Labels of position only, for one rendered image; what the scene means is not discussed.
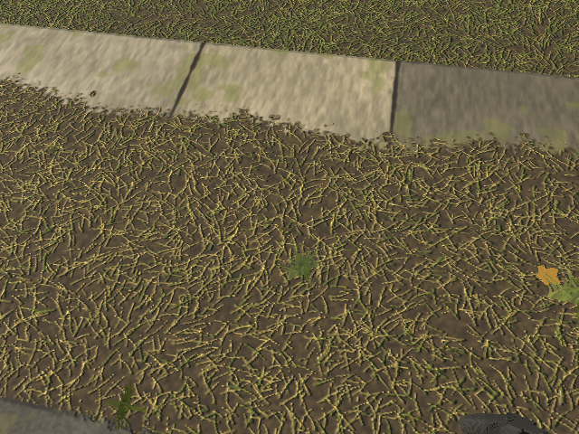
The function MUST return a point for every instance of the robot right hand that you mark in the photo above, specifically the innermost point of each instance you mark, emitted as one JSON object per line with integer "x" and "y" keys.
{"x": 510, "y": 423}

